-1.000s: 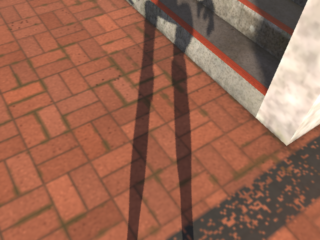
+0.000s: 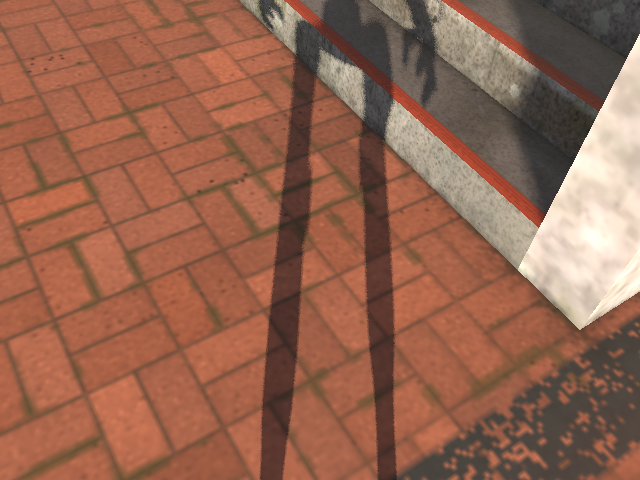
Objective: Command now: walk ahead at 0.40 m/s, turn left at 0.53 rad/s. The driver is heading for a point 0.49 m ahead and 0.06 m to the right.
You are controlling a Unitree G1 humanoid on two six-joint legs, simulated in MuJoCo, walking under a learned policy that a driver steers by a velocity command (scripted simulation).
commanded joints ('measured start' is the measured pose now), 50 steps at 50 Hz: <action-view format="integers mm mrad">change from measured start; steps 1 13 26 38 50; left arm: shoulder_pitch -155 -340 -15 54 154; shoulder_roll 105 22 57 92 0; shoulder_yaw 16 -32 -17 -24 -47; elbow -115 -156 -76 29 107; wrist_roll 31 -4 29 12 27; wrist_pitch -59 -59 -35 14 98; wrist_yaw -7 -49 -1 26 47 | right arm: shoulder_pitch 8 119 -31 -204 -269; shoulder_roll -145 -170 -135 -103 -88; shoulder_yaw -25 -34 -4 1 8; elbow -79 -19 -115 -157 -119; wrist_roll -2 1 -25 -32 -40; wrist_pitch -25 -25 -70 -48 18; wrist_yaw -14 -37 -22 -15 -21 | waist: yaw -20 -84 -16 39 75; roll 136 163 27 -28 194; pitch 72 125 -33 -64 -94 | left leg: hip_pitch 248 243 -346 -179 -133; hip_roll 261 236 115 37 169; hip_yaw -415 -160 -105 -68 -212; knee -351 -346 654 4 -209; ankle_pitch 30 381 0 351 131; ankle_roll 185 108 -90 -81 67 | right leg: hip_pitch -410 -212 252 303 261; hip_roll -53 11 -153 -119 27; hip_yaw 73 -2 336 206 39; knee -23 -534 -798 -646 -451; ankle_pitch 157 484 732 691 139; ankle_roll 8 -23 -295 -178 57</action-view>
